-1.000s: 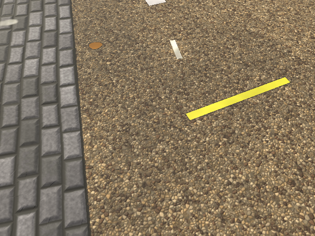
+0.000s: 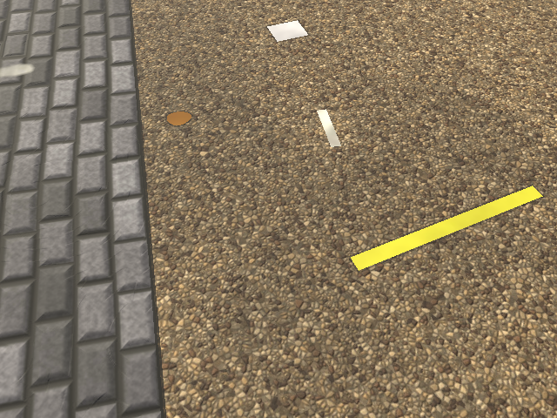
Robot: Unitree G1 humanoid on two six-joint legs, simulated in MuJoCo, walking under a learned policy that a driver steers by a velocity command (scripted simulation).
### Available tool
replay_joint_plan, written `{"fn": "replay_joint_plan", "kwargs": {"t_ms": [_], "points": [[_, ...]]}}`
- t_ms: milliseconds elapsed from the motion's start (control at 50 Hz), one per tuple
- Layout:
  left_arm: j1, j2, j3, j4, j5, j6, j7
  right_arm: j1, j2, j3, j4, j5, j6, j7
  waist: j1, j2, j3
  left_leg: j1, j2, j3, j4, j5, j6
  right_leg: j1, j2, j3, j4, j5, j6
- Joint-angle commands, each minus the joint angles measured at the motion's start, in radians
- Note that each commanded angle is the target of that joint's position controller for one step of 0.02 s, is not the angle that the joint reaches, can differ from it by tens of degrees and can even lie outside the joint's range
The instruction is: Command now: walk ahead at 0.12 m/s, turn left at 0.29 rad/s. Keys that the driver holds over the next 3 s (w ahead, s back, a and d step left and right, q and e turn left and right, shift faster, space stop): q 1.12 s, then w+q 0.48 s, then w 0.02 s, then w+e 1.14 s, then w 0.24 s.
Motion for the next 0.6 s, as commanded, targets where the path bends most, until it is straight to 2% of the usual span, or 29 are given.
{"fn": "replay_joint_plan", "kwargs": {"t_ms": [20,80,140,200,240,260,280,300,320,340,360,380,420,480,520,600], "points": [[0.030,0.063,0.020,-0.068,-0.003,-0.005,0.009,-0.007,-0.200,-0.057,-0.055,0.001,0.008,-0.021,0.018,0.145,-0.112,0.159,0.245,-0.260,-0.079,0.580,0.205,-0.070,-0.010,0.018,-0.100,0.017,0.019],[-0.034,0.067,0.018,-0.086,-0.006,0.011,0.014,-0.014,-0.219,-0.069,-0.064,0.018,0.033,-0.037,0.010,0.141,-0.126,0.117,0.240,-0.290,-0.087,0.444,0.197,-0.024,0.015,0.027,-0.219,0.096,0.026],[-0.089,0.073,0.019,-0.103,-0.009,0.016,0.008,-0.017,-0.215,-0.073,-0.067,0.024,0.055,-0.048,0.003,0.149,-0.111,0.071,0.217,-0.321,-0.082,0.324,0.173,0.022,0.038,0.040,-0.295,0.149,0.025],[-0.117,0.079,0.021,-0.115,-0.015,-0.001,-0.008,-0.021,-0.212,-0.074,-0.074,0.025,0.074,-0.056,0.000,0.157,-0.101,0.080,0.201,-0.377,-0.041,0.292,0.152,0.068,0.054,0.046,-0.410,0.163,0.012],[-0.073,0.083,0.028,-0.100,-0.017,-0.017,-0.018,-0.053,-0.200,-0.070,-0.089,0.034,0.085,-0.063,0.036,0.158,-0.104,0.074,0.164,-0.399,0.016,0.251,0.109,0.173,0.051,0.032,-0.611,0.299,-0.012],[-0.058,0.112,0.037,-0.097,-0.010,-0.021,-0.016,-0.036,-0.171,-0.061,-0.093,0.033,0.087,-0.067,0.035,0.132,-0.117,0.028,0.124,-0.382,0.067,0.145,0.063,0.268,-0.013,0.058,-0.678,0.402,-0.040],[-0.047,0.174,0.048,-0.112,0.007,-0.016,-0.007,0.023,-0.113,-0.044,-0.094,0.012,0.087,-0.065,0.004,-0.047,-0.170,-0.070,0.039,-0.271,0.264,-0.166,0.005,0.393,-0.227,0.234,-0.677,0.578,-0.121],[-0.058,0.204,0.054,-0.111,0.044,-0.005,-0.016,0.047,-0.126,-0.050,-0.117,0.019,0.080,-0.067,-0.020,-0.244,-0.129,-0.261,-0.085,-0.120,0.435,-0.516,-0.046,0.382,-0.376,0.457,-0.703,0.713,-0.288],[-0.073,0.161,0.045,-0.122,0.035,-0.006,-0.018,0.098,-0.201,-0.071,-0.096,0.009,0.077,-0.066,-0.022,-0.185,-0.132,-0.282,-0.010,-0.115,0.643,-0.516,-0.088,0.357,-0.416,0.467,-0.705,0.689,-0.350],[-0.111,0.107,0.029,-0.131,0.025,-0.009,-0.017,0.098,-0.237,-0.088,-0.076,0.020,0.084,-0.064,-0.027,-0.125,-0.106,-0.292,0.010,-0.108,0.726,-0.448,-0.108,0.329,-0.355,0.359,-0.690,0.657,-0.322],[-0.146,0.091,0.024,-0.135,0.017,-0.008,-0.017,0.108,-0.227,-0.093,-0.057,0.024,0.099,-0.068,-0.037,-0.087,-0.090,-0.294,0.025,-0.095,0.761,-0.390,-0.129,0.312,-0.293,0.262,-0.682,0.602,-0.281],[-0.164,0.089,0.023,-0.131,0.006,-0.006,-0.016,0.098,-0.216,-0.092,-0.060,0.021,0.110,-0.070,-0.033,-0.089,-0.075,-0.308,0.035,-0.084,0.788,-0.339,-0.146,0.300,-0.271,0.213,-0.681,0.600,-0.269],[-0.151,0.098,0.023,-0.119,0.009,0.000,-0.011,0.062,-0.167,-0.078,-0.087,0.026,0.118,-0.062,-0.016,-0.109,-0.062,-0.292,0.043,-0.033,0.758,-0.278,-0.169,0.275,-0.230,0.117,-0.695,0.648,-0.276],[-0.109,0.117,0.034,-0.101,0.012,0.012,-0.002,-0.008,-0.137,-0.064,-0.139,0.025,0.116,-0.050,0.024,-0.132,-0.090,-0.295,0.074,-0.002,0.629,-0.254,-0.181,0.353,-0.255,0.081,-0.697,0.666,-0.304],[-0.114,0.141,0.044,-0.097,0.007,0.018,-0.004,-0.027,-0.125,-0.055,-0.160,0.020,0.116,-0.038,0.031,-0.129,-0.108,-0.236,0.093,0.021,0.531,-0.249,-0.172,0.353,-0.269,0.049,-0.692,0.664,-0.307],[-0.122,0.175,0.056,-0.085,-0.008,0.024,-0.020,-0.031,-0.138,-0.057,-0.187,0.020,0.123,-0.020,0.033,-0.142,-0.112,-0.122,0.089,0.081,0.366,-0.226,-0.136,0.326,-0.295,0.007,-0.674,0.655,-0.298]]}}
Next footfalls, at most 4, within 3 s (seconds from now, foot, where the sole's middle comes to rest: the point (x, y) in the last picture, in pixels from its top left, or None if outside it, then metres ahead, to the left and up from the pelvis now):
0.26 right None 0.15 -0.12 -0.78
0.70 left None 0.05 0.12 -0.78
1.20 right None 0.19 -0.05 -0.78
1.68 left None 0.10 0.32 -0.78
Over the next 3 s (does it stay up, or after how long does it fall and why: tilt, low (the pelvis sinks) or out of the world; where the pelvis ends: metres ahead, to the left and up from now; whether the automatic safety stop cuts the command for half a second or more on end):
stays up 0.57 0.71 0.00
